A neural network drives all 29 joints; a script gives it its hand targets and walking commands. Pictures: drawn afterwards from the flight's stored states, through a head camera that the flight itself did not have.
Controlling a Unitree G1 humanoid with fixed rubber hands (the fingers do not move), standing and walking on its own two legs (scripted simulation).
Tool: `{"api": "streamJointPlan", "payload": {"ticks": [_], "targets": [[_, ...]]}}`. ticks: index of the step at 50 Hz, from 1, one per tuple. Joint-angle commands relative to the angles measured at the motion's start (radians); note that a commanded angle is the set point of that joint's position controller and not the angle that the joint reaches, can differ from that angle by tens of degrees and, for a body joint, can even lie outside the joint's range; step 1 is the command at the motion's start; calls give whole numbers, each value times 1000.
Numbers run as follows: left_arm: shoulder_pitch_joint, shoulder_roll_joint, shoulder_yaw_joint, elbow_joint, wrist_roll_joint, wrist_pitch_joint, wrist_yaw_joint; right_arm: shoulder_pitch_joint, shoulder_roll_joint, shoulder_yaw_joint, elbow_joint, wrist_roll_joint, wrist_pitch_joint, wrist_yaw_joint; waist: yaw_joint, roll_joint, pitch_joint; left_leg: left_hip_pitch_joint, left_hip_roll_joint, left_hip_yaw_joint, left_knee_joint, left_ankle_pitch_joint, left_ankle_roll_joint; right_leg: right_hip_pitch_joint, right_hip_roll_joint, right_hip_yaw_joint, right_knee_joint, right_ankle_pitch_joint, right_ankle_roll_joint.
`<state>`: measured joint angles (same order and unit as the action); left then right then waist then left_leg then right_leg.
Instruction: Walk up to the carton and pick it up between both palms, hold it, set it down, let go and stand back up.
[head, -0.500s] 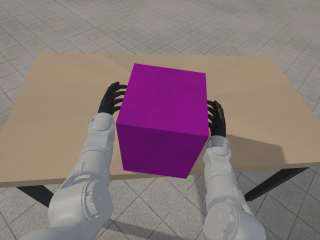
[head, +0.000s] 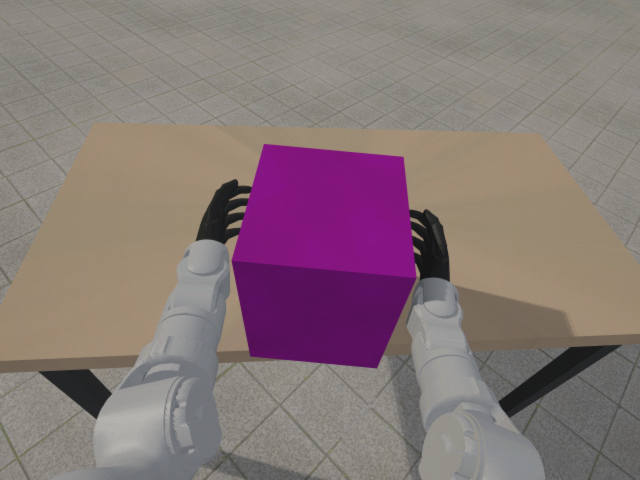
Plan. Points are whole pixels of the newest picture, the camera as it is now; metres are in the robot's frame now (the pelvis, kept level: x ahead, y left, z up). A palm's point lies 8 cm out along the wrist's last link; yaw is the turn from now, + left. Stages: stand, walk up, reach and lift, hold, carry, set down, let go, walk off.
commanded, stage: reach and lift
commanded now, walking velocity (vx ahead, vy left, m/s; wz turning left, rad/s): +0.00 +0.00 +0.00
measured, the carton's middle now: (323, 261) +0.43 -0.04 +0.01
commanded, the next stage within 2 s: none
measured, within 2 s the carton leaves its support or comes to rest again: neither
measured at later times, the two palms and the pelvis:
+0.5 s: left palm (198, 229) +0.40 +0.13 +0.11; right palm (431, 257) +0.36 -0.16 +0.10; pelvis -0.01 +0.01 +0.00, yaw -1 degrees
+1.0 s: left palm (174, 220) +0.38 +0.14 +0.15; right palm (433, 238) +0.36 -0.15 +0.14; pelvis -0.02 +0.00 +0.00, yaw +1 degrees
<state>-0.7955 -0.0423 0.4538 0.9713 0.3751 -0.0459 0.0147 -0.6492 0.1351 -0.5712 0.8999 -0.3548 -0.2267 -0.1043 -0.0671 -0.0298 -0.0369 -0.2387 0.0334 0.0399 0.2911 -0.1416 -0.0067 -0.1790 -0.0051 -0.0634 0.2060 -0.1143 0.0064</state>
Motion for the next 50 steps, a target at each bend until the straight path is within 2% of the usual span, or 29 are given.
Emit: {"api": "streamJointPlan", "payload": {"ticks": [1,4,8,12,14,16,18,19,21,24,27,31,34,37,39,40,42,45,46,47,50], "targets": [[-501,-530,-277,-58,-10,-4,-122,-643,445,366,-96,5,-62,128,-5,30,-463,215,-30,60,16,269,-33,216,28,-45,64,394,32],[-520,-528,-283,-68,-23,23,-134,-660,435,358,-113,18,-34,125,-13,27,-451,204,-37,65,-6,188,-27,216,20,-41,52,333,40],[-469,-502,-240,-73,3,91,-150,-640,416,347,-118,41,21,127,4,26,-324,196,-45,70,-34,115,-15,222,19,-39,32,229,45],[-496,-500,-245,-129,-6,135,-152,-665,398,334,-151,51,44,136,3,27,-333,248,-42,73,-40,96,-15,171,26,-55,19,141,44],[-475,-516,-271,-168,-12,151,-145,-674,387,357,-176,73,41,140,13,44,-366,306,-38,69,-10,194,-31,156,40,-65,22,175,38],[-444,-536,-306,-208,-14,161,-134,-661,369,390,-184,99,33,142,9,69,-408,372,-32,61,26,307,-53,143,50,-73,26,222,30],[-456,-538,-334,-244,-32,168,-131,-673,368,413,-199,117,31,138,1,59,-419,379,-33,57,38,331,-54,147,54,-75,29,238,31],[-438,-529,-329,-239,-29,178,-132,-672,369,434,-198,128,37,137,10,40,-397,370,-35,58,35,319,-45,165,52,-69,29,250,34],[-434,-530,-345,-265,-39,199,-135,-661,367,448,-198,142,50,129,-4,23,-364,356,-37,54,28,302,-41,183,53,-66,34,262,43],[-435,-539,-394,-298,-71,218,-134,-678,369,495,-224,182,55,118,0,40,-396,340,-44,53,32,290,-37,194,47,-55,38,284,41],[-424,-558,-450,-367,-93,226,-124,-666,379,562,-237,231,61,108,-1,60,-419,378,-43,41,60,390,-52,212,56,-53,56,362,35],[-407,-560,-482,-406,-101,269,-129,-652,367,595,-243,281,98,88,-18,59,-375,370,-48,30,55,358,-52,218,53,-48,46,330,36],[-384,-573,-510,-451,-120,300,-131,-682,374,665,-313,336,116,72,-9,52,-404,362,-55,17,66,385,-46,249,55,-41,58,390,42],[-395,-561,-521,-510,-136,333,-142,-689,392,716,-358,378,150,53,-17,33,-381,329,-64,12,56,345,-31,283,49,-31,69,417,54],[-390,-557,-513,-495,-140,358,-148,-724,395,737,-389,393,172,47,-1,9,-358,304,-67,9,42,283,-15,284,47,-27,65,372,57],[-399,-570,-526,-514,-145,366,-149,-737,392,734,-408,400,175,46,-5,27,-372,311,-66,7,40,276,-20,268,47,-28,62,353,53],[-383,-564,-519,-529,-135,389,-153,-710,395,744,-405,415,198,40,-13,19,-333,328,-68,4,38,277,-18,260,50,-27,55,333,53],[-405,-554,-505,-542,-132,412,-166,-714,398,738,-400,419,225,34,-22,4,-307,310,-73,6,17,213,-8,263,44,-25,46,289,59],[-416,-557,-517,-570,-140,417,-168,-727,404,747,-427,425,227,32,-22,3,-334,313,-72,5,19,218,-9,272,46,-27,51,303,61],[-422,-566,-533,-588,-143,423,-167,-723,395,746,-423,436,230,32,-34,25,-347,332,-71,-1,24,235,-18,262,48,-29,51,302,55],[-432,-563,-534,-596,-146,445,-167,-729,376,733,-416,438,244,30,-44,26,-332,359,-67,-3,23,221,-23,212,50,-38,33,232,51]]}}
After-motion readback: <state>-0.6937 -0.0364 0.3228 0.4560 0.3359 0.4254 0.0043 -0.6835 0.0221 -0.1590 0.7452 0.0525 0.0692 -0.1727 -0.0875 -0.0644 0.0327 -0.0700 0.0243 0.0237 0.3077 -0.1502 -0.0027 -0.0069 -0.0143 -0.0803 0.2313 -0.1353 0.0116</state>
